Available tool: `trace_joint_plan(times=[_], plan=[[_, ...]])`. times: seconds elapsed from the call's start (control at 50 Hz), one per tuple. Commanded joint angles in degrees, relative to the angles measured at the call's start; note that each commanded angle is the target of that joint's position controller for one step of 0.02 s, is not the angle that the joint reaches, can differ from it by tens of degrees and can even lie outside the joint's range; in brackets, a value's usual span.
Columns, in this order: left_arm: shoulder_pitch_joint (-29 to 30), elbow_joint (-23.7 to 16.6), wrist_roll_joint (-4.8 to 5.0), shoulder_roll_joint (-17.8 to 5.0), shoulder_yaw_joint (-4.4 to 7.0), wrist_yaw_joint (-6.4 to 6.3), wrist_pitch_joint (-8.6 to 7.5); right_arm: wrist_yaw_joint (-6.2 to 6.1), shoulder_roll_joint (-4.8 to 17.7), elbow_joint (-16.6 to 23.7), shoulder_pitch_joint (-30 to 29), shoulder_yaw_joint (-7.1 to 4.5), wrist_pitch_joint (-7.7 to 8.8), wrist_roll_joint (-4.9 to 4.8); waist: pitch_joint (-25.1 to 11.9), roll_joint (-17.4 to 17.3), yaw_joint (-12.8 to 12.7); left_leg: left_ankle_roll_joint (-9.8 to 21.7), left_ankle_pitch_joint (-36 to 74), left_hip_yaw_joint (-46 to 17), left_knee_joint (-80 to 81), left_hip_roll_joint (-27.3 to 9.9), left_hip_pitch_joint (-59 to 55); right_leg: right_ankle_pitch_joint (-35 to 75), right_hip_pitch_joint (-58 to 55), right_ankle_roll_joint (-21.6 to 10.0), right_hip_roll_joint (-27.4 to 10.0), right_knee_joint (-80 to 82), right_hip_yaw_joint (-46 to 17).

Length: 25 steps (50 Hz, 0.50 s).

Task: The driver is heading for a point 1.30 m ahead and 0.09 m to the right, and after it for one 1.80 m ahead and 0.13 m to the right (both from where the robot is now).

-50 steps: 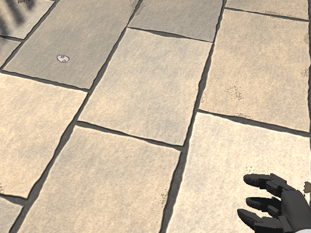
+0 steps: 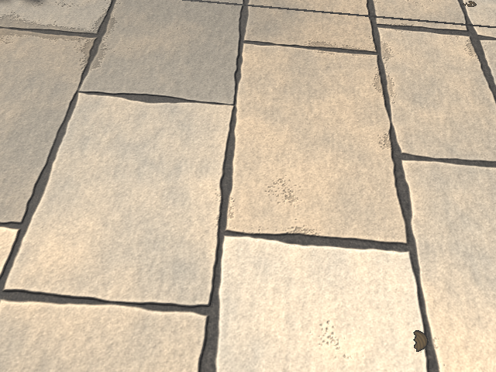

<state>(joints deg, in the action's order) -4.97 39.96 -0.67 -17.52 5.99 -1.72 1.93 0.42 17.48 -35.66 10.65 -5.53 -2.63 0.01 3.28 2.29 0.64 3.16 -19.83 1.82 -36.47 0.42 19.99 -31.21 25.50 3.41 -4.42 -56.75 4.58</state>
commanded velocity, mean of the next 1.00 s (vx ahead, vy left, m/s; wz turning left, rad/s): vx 0.00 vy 0.00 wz -0.24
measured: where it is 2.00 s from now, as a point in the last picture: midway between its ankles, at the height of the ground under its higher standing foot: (215, 312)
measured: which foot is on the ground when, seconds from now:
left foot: down 0.00-0.46, up 0.48-0.70, down 0.72-1.00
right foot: up 0.00-0.38, down 0.40-0.72, up 0.74-1.00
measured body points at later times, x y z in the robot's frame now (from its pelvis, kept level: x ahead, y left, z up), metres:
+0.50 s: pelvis +0.05 -0.01 +0.00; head +0.08 -0.01 +0.45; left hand +0.14 +0.29 -0.10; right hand +0.28 -0.23 -0.09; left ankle -0.01 +0.09 -0.71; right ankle +0.09 -0.13 -0.73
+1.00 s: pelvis +0.05 +0.03 +0.02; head +0.10 +0.04 +0.47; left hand +0.29 +0.26 -0.08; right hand +0.10 -0.27 -0.07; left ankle +0.06 +0.12 -0.73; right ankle +0.00 -0.13 -0.64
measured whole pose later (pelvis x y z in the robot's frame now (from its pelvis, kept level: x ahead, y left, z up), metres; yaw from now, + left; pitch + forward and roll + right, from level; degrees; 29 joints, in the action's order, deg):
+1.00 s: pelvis +0.05 +0.03 +0.02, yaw -20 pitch +2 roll +0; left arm -10.5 36.1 1.3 -19.8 6.2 -1.0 3.8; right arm -2.5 14.2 -38.0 10.1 -3.5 -0.5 1.3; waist 2.7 2.3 1.0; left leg 2.9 -13.6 6.6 -22.2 -0.3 10.9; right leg -20.6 32.8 7.3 -2.8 -62.5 -3.5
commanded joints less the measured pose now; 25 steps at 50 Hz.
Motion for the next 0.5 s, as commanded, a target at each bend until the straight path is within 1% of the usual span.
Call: trace_joint_plan(times=[0.02,0.04,0.06,0.1,0.12,0.16,0.18,0.2,0.24,0.26,0.3,0.32,0.34,0.36,0.38,0.4,0.42,0.44,0.46,0.48,0.5], plan=[[6.71,-6.67,0.25,-3.93,0.76,-0.34,-1.99,-0.89,12.16,3.07,2.95,-3.43,2.64,-0.42,-10.28,-6.42,1.36,13.47,39.04,-24.26,14.51,-15.72,-21.74,1.0,20.29,-0.07,3.22,-14.2,-9.58],[5.4,-6.13,-0.24,-5.12,1.1,-0.85,-1.95,-1.51,10.15,3.63,-0.03,-2.69,2.15,-1.89,-9.11,-6.03,-0.05,11.41,37.5,-22.63,14.54,-14.33,-19.95,5.01,19.96,-0.07,2.7,-11.55,-10.01],[4.63,-5.74,-0.25,-5.09,1.27,-0.87,-1.91,-2.12,9.35,4.22,-1.51,-2.26,1.62,-2.26,-9.25,-7.34,-1.09,10.55,37.85,-21.65,14.77,-12.7,-17.5,7.61,16.82,0.2,3.25,-10.7,-10.08],[2.9,-4.71,-0.02,-3.99,0.95,-0.47,-2.06,-2.73,9.7,4.55,-1.58,-2.33,1.08,-1.63,-10.37,-7.14,-1.5,10.03,38.24,-21.1,14.56,-10.85,-16.96,11.18,14.41,0.95,5.19,-7.96,-10.05],[2.94,-4.47,0.14,-3.51,0.74,-0.37,-2.17,-2.9,10.12,4.49,-1.12,-2.51,1.03,-1.54,-10.48,-6.9,-1.27,9.7,37.38,-21.42,14.39,-10.16,-17.08,12.18,13.95,1.26,5.9,-4.93,-10.26],[4.3,-4.77,0.56,-3.24,0.51,-0.37,-2.4,-3.23,10.81,4.33,-0.43,-2.71,0.88,-1.8,-10.12,-7.66,-0.72,9.32,34.02,-23.31,13.98,-9.27,-16.97,13.22,13.16,2.03,7.11,1.08,-11.1],[3.01,-3.91,0.65,-3.62,0.46,-0.21,-2.27,-3.37,10.35,4.44,-1.44,-2.36,0.75,-1.59,-10.53,-8.39,-0.99,8.9,33.37,-21.8,13.45,-9.77,-17.24,14.51,12.32,2.34,6.41,2.89,-10.49],[2.23,-3.12,0.7,-3.66,0.26,0.07,-2.09,-3.49,9.41,4.59,-2.06,-1.91,0.67,-1.19,-11.03,-9.27,-0.57,8.45,33.65,-20.59,12.78,-9.7,-16.33,15.58,10.1,2.51,5.73,4.53,-9.69],[2.03,-2.66,0.85,-3.31,-0.2,0.57,-1.81,-3.29,7.46,3.88,-1.84,-0.77,0.66,-0.26,-11.28,-10.43,0.5,8.26,34.33,-19.47,12.23,-9.94,-13.71,16.15,5.31,2.46,4.06,6.81,-8.58],[1.86,-2.62,0.93,-2.97,-0.46,0.88,-1.75,-2.98,6.13,3.36,-2.04,0.0,0.76,0.32,-11.08,-10.63,0.6,8.34,34.63,-18.98,12.1,-10.06,-12.15,15.81,2.7,2.09,3.18,8.19,-8.22],[0.92,-2.17,1.01,-2.23,-1.02,1.59,-1.83,-2.15,2.66,2.17,-3.12,1.79,1.25,1.31,-10.36,-10.51,0.54,8.17,33.34,-17.63,12.41,-10.08,-9.26,15.82,-3.61,1.03,1.69,13.13,-7.46],[0.99,-2.29,1.25,-2.6,-1.02,1.85,-1.9,-1.72,2.91,1.59,-3.34,1.98,1.53,1.62,-9.08,-10.96,0.78,8.25,31.93,-17.5,12.75,-10.37,-8.29,15.58,-5.63,0.38,1.96,15.17,-6.64],[1.13,-2.68,1.49,-3.55,-0.8,1.96,-2.0,-1.42,3.97,1.25,-3.89,1.83,1.79,1.66,-7.24,-11.13,0.65,8.33,30.74,-17.48,12.49,-10.53,-7.66,15.23,-6.55,-0.45,2.44,17.65,-5.84],[1.1,-3.22,1.73,-4.84,-0.45,2.07,-2.18,-1.48,5.68,1.03,-4.45,1.35,1.84,1.26,-5.52,-11.13,0.16,8.11,29.8,-17.37,11.64,-10.35,-7.92,16.41,-6.7,-1.42,3.28,21.28,-4.76],[1.04,-3.7,1.83,-5.9,-0.25,2.2,-2.45,-1.72,7.21,0.55,-3.77,0.82,1.79,0.71,-4.25,-10.39,-0.13,7.32,29.02,-17.29,10.82,-10.03,-8.9,20.85,-6.92,-2.46,3.86,26.06,-4.54],[0.89,-4.23,1.72,-7.35,0.02,2.26,-2.69,-2.08,8.38,0.15,-2.27,0.26,1.87,0.33,-4.19,-8.53,0.22,5.95,26.22,-16.95,9.37,-8.92,-10.48,28.58,-7.27,-3.69,3.46,28.22,-6.4],[0.7,-4.82,1.5,-10.43,0.73,2.26,-2.96,-2.43,8.54,0.45,-0.17,-0.14,2.2,0.91,-5.43,-3.29,2.07,3.82,20.04,-14.59,5.68,-5.44,-10.35,44.44,-8.84,-5.71,0.88,26.53,-11.63],[-0.45,-4.13,1.97,-11.91,1.42,2.39,-3.05,-2.61,7.46,1.1,0.24,-0.15,2.44,1.64,-6.95,3.27,3.31,0.73,14.73,-8.98,1.43,0.07,-8.68,48.73,-9.8,-9.63,-1.5,27.08,-17.32],[-3.28,-3.9,2.34,-11.49,1.71,2.43,-3.06,-2.85,6.69,1.81,-2.99,-0.12,2.46,1.78,-7.62,6.58,0.84,-2.4,8.56,-4.67,-4.91,3.95,-5.33,48.22,-11.33,-14.33,-5.35,30.6,-25.24],[-6.28,-3.44,1.83,-10.86,1.58,2.07,-2.97,-2.99,5.12,2.96,-6.08,-0.02,2.35,1.2,-7.79,10.61,-1.03,-4.16,-2.95,-3.69,-11.01,6.94,1.53,48.61,-15.39,-19.1,-9.83,33.76,-33.92],[-10.53,-2.66,1.08,-10.39,1.44,1.84,-3.31,-2.86,3.85,4.35,-8.84,0.2,2.16,0.66,-8.65,12.08,-3.72,-4.73,-19.4,-6.65,-20.53,7.76,9.49,48.77,-21.06,-22.35,-13.09,36.64,-40.39]])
